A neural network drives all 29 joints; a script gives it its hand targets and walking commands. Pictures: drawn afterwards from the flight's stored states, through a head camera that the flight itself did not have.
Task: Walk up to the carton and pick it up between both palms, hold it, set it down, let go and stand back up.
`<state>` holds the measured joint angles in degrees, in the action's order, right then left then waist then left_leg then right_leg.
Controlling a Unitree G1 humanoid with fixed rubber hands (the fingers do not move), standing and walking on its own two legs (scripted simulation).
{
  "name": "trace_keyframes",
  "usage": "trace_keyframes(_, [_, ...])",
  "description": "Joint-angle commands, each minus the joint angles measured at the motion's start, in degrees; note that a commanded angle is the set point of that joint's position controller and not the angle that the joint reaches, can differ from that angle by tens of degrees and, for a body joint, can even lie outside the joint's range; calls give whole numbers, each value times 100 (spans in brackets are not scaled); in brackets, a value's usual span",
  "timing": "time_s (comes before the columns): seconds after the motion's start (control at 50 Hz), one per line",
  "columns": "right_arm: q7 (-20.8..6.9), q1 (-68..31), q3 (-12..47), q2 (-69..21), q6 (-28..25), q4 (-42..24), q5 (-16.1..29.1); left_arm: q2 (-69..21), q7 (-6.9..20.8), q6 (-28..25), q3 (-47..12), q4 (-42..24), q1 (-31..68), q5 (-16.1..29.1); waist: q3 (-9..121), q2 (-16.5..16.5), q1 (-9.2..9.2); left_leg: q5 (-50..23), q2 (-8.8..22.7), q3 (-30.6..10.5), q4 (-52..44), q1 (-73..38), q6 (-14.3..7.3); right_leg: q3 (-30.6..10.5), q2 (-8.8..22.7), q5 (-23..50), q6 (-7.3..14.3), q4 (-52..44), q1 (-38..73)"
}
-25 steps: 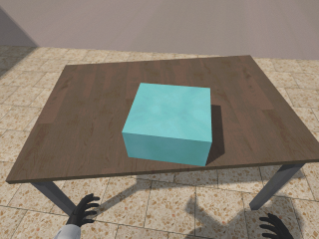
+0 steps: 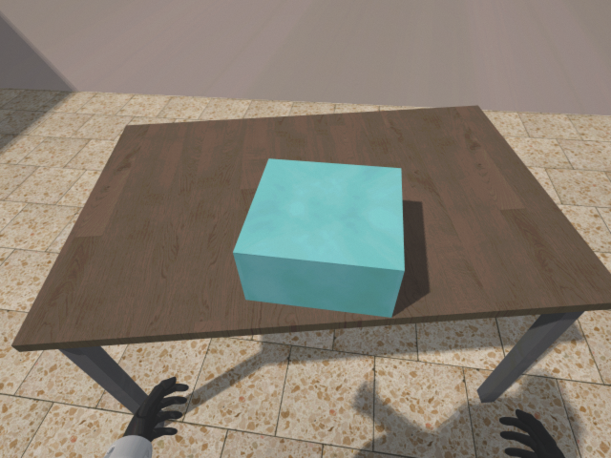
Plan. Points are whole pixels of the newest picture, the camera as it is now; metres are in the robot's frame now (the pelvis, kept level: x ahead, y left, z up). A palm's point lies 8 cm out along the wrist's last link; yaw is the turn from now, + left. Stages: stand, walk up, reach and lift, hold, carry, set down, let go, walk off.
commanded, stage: stand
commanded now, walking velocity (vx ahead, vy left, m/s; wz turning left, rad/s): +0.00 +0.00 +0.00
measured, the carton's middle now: (325, 232) +0.53 +0.00 -0.06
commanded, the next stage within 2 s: none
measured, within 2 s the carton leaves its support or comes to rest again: neither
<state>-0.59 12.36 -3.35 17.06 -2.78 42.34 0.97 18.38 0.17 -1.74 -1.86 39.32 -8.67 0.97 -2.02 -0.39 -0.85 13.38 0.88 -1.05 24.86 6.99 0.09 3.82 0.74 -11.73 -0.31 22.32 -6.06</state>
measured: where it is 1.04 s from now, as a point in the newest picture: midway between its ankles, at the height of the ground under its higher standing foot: outside the picture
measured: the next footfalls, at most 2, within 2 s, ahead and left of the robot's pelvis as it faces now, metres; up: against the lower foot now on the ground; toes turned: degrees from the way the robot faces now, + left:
none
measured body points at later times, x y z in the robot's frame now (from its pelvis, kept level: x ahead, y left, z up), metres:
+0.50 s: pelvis +0.00 +0.00 +0.00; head -0.02 +0.00 +0.45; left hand +0.17 +0.26 -0.08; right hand +0.13 -0.29 -0.09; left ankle +0.01 +0.12 -0.74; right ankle +0.01 -0.12 -0.74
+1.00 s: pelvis +0.00 +0.00 +0.00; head -0.01 +0.00 +0.45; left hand +0.16 +0.26 -0.09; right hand +0.12 -0.29 -0.09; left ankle +0.01 +0.12 -0.74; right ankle +0.01 -0.12 -0.74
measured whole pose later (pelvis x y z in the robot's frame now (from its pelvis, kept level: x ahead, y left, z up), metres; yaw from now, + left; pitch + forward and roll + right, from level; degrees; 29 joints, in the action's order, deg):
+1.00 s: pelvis +0.00 +0.00 +0.00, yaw +0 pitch -4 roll +0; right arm -0.5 13.2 -3.4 17.8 -2.7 42.3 1.0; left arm 18.7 0.2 -1.7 -1.9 42.2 -8.7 1.0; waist -2.1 -0.4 -0.9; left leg 12.8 0.8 -1.0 23.9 7.0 0.1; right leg 3.8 0.8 -11.6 -0.2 22.2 -6.5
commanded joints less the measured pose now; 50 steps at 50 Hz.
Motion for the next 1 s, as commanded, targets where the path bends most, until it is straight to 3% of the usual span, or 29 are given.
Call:
trace_keyframes(0.0, [50, 21, -205, 1245, -23, -21, -168, 1108, -50, -143, 552, 121, -112, -71, -23, -115, 113, -819, 675, -710, -719, 272, -195, -711, 754, 564, 147, -461, -28])
trace_keyframes(0.04, [31, -46, -169, 1205, -14, -83, -191, 1250, -24, -117, 581, 153, -2, -131, -31, -113, 104, -1032, 604, -596, -665, 254, -164, -712, 682, 823, 169, -367, -20])
trace_keyframes(0.1, [35, -58, -208, 1293, -42, -80, -169, 1190, -27, -117, 551, 108, -48, -85, 49, 129, 103, -654, 581, -633, -756, 274, -177, -605, 703, 669, 112, -468, 10])
trace_keyframes(0.14, [55, -59, -234, 1345, -33, -87, -145, 1213, -24, -117, 566, 144, 39, -83, -93, -72, 81, -704, 648, -639, -742, 356, -164, -706, 711, 556, 134, -486, -75])
trace_keyframes(0.16, [22, -167, -225, 1287, -18, -138, -180, 1274, -16, -108, 571, 89, 110, -112, 64, 124, 124, -633, 647, -651, -729, 355, -213, -638, 686, 628, 113, -434, 51])
trace_keyframes(0.2, [47, -38, -212, 1240, -30, -104, -180, 1186, -33, -124, 550, 176, 44, -79, -170, -52, 68, -659, 618, -646, -758, 366, -188, -728, 753, 495, 163, -440, -124])
trace_keyframes(0.32, [47, -56, -209, 1301, -19, -76, -179, 1191, -60, -142, 530, 188, 85, -98, -27, 31, 51, -650, 623, -611, -699, 280, -196, -684, 756, 732, 129, -514, -42])
trace_keyframes(0.34, [49, 60, -201, 1273, -36, -155, -119, 1193, -32, -141, 509, 171, 28, -91, -15, 189, 59, -539, 643, -592, -757, 238, -185, -749, 734, 673, 127, -446, -190])
trace_keyframes(0.38, [34, 3, -235, 1314, -26, -86, -154, 1207, -12, -106, 522, 239, 28, -61, -3, -57, 44, -626, 619, -613, -745, 269, -212, -720, 731, 655, 132, -501, -70])
trace_keyframes(0.4, [74, 45, -206, 1372, -10, -17, -153, 1164, -2, -102, 540, 246, 28, -46, -87, -228, 150, -663, 574, -600, -784, 448, -226, -731, 720, 608, 162, -446, 27])
trace_keyframes(0.42, [51, -151, -187, 1178, -2, -157, -194, 1251, -42, -90, 536, 195, 133, -106, -117, -210, 65, -663, 627, -595, -802, 245, -189, -731, 724, 534, 175, -414, -174])
trace_keyframes(0.44, [50, -113, -225, 1248, -1, -127, -188, 1269, -18, -98, 575, 217, 121, -101, -58, 165, 111, -507, 649, -635, -746, 199, -211, -722, 679, 355, 182, -480, -241])
trace_keyframes(0.46, [43, -144, -165, 1225, 2, -91, -178, 1255, -20, -122, 573, 194, 50, -118, 60, 163, 115, -651, 660, -718, -775, 354, -243, -648, 661, 479, 151, -436, 61])
trace_keyframes(0.5, [49, 10, -141, 1177, -36, -72, -160, 1268, -14, -150, 548, 255, 51, -98, -27, -171, 56, -490, 631, -618, -826, 387, -200, -811, 741, 492, 155, -389, -29])
trace_keyframes(0.52, [80, -32, -197, 1356, -23, -56, -192, 1394, -25, -140, 585, 269, -26, -74, -59, -1, 185, -555, 621, -648, -811, 473, -204, -721, 697, 407, 117, -416, 71])
trace_keyframes(0.54, [71, -77, -221, 1359, -25, -28, -165, 1348, -40, -120, 572, 313, -5, -97, -106, -53, 183, -599, 620, -615, -786, 474, -202, -754, 719, 562, 113, -417, 3])
trace_keyframes(0.56, [41, -75, -181, 1291, -14, -78, -154, 1284, -53, -120, 544, 297, 52, -113, -74, -164, 68, -571, 668, -661, -825, 387, -174, -777, 755, 410, 161, -439, -90])
trace_keyframes(0.58, [58, 65, -180, 1359, -32, 17, -106, 1184, -28, -93, 525, 294, 43, -58, -9, 86, 111, -509, 600, -627, -834, 377, -167, -701, 724, 414, 112, -482, 19])
trace_keyframes(0.62, [56, -188, -195, 1246, -19, -67, -193, 1316, -40, -108, 570, 284, 182, -103, -130, 254, 118, -578, 632, -678, -777, 299, -190, -692, 681, 433, 149, -485, -181])
trace_keyframes(0.66, [81, -13, -206, 1306, -35, -32, -153, 1296, -27, -137, 560, 336, 38, -117, 131, -206, 76, -649, 633, -619, -786, 261, -238, -759, 717, 559, 146, -463, 68])
trace_keyframes(0.68, [61, 6, -229, 1372, -20, 17, -133, 1251, -17, -135, 532, 317, -7, -72, -160, 103, 131, -692, 674, -664, -764, 399, -206, -711, 745, 580, 161, -405, -102])
trace_keyframes(0.7, [53, 69, -220, 1312, -33, -12, -168, 1311, -18, -114, 578, 355, 106, -78, -157, -151, 35, -689, 653, -570, -833, 268, -166, -780, 752, 630, 174, -446, -148])
trace_keyframes(0.76, [85, -70, -221, 1389, -38, 7, -169, 1303, -43, -129, 566, 347, 151, -110, 49, 104, 110, -859, 722, -673, -737, 106, -221, -722, 746, 664, 163, -462, -98])
trace_keyframes(0.82, [49, -104, -181, 1288, -29, -47, -127, 1163, -21, -159, 513, 328, 56, -88, 38, -31, 125, -796, 656, -650, -817, 277, -195, -716, 771, 789, 197, -419, 117])
trace_keyframes(0.9, [75, 21, -231, 1366, -18, 10, -166, 1226, -22, -137, 536, 375, 159, -114, -228, 213, 114, -762, 686, -736, -812, 346, -205, -699, 740, 561, 184, -543, -164])
trace_keyframes(0.92, [44, -100, -186, 1416, 8, -42, -170, 1325, -63, -147, 536, 366, 54, -96, 44, 34, 196, -735, 709, -661, -766, 220, -214, -808, 725, 521, 187, -521, -116])
trace_keyframes(0.94, [51, 12, -168, 1312, -4, -46, -97, 1249, -58, -138, 552, 359, 9, -83, 45, 7, 76, -602, 611, -617, -727, 194, -179, -692, 716, 336, 150, -579, -92])
trace_keyframes(0.96, [66, -79, -215, 1379, 11, -33, -161, 1311, -45, -132, 541, 352, 36, -70, -168, 33, 171, -457, 655, -637, -771, 391, -205, -781, 757, 395, 157, -551, -102])
trace_keyframes(0.98, [60, -53, -172, 1289, 2, 10, -160, 1353, -49, -137, 550, 406, 59, -75, -12, -23, 111, -476, 608, -586, -827, 346, -149, -788, 737, 446, 142, -506, 38])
